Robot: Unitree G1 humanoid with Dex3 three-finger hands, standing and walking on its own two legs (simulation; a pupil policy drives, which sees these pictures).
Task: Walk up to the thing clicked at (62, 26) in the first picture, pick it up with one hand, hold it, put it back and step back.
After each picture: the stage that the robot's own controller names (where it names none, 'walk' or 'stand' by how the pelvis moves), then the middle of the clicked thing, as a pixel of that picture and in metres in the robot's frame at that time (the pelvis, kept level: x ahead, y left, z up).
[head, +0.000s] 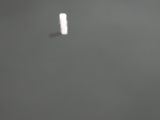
stand; (63, 24) +1.59 +0.24 -0.65
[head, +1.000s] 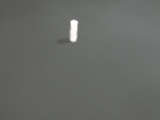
walk; (73, 31) +1.47 +0.10 -0.63
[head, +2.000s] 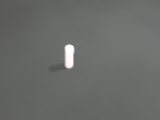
walk; (69, 57) +0.94 +0.11 -0.63
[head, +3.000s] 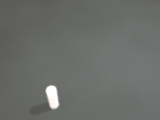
walk; (52, 98) +0.59 +0.21 -0.64
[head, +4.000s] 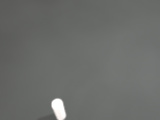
stand; (59, 110) +0.45 +0.18 -0.63
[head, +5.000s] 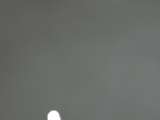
stand; out of the picture +0.40 +0.20 -0.64
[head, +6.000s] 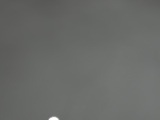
stand; out of the picture +0.38 +0.19 -0.66
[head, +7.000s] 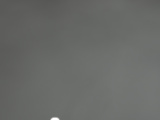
stand; out of the picture +0.38 +0.20 -0.66
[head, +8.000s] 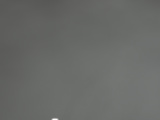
stand; out of the picture +0.36 +0.20 -0.66
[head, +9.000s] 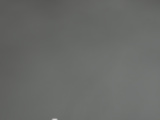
stand; out of the picture +0.36 +0.20 -0.66
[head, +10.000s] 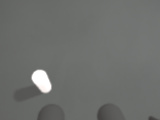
go down; (43, 82) +0.42 +0.20 -0.45
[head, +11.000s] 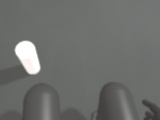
go down; (29, 60) +0.46 +0.22 -0.28
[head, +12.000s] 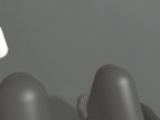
close in; out of the picture +0.44 +0.25 -0.18
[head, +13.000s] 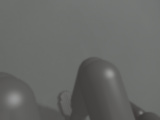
close; out of the picture +0.44 +0.27 -0.16
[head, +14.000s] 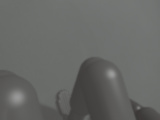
lift; out of the picture +0.42 +0.28 -0.16
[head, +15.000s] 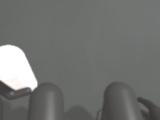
lift; (19, 76) +0.32 +0.21 -0.02
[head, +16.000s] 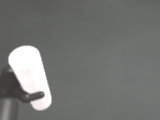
hold; (34, 83) +0.31 +0.16 +0.07
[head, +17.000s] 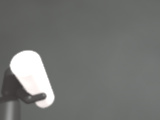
hold; (37, 84) +0.31 +0.16 +0.05
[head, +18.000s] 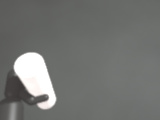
hold; (39, 85) +0.31 +0.15 +0.04
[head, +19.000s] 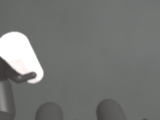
crouch; (25, 63) +0.39 +0.18 -0.03
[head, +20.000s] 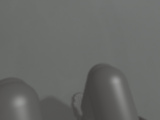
lower; out of the picture +0.44 +0.25 -0.13
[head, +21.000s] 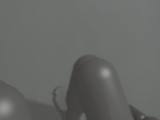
lower; out of the picture +0.44 +0.27 -0.17
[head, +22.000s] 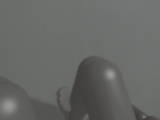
lower; out of the picture +0.43 +0.27 -0.16
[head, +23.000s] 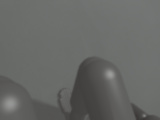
lower; out of the picture +0.43 +0.27 -0.16
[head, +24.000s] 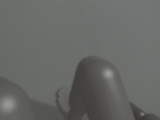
lower; out of the picture +0.42 +0.26 -0.17
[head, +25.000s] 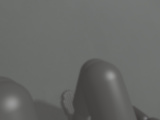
open; out of the picture +0.43 +0.25 -0.17
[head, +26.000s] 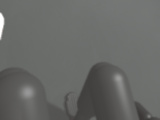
stand; out of the picture +0.43 +0.24 -0.18
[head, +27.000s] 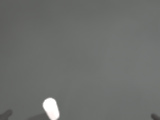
stand; (52, 110) +0.38 +0.17 -0.54
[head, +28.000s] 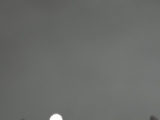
stand; out of the picture +0.38 +0.17 -0.60
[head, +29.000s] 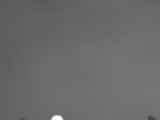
stand; out of the picture +0.37 +0.16 -0.60
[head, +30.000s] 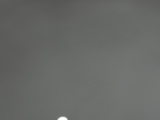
stand; out of the picture +0.40 +0.16 -0.65
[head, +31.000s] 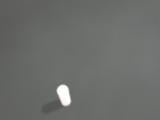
walk; (64, 96) +0.47 +0.14 -0.63
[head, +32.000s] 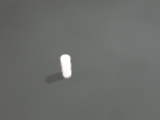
walk; (66, 67) +0.76 +0.13 -0.62
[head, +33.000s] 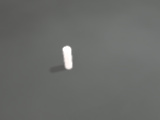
stand; (67, 58) +1.04 +0.18 -0.63
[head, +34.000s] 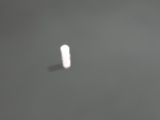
stand; (65, 57) +1.04 +0.18 -0.66
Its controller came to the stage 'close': yes
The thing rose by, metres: 0.68
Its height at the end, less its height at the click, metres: +0.00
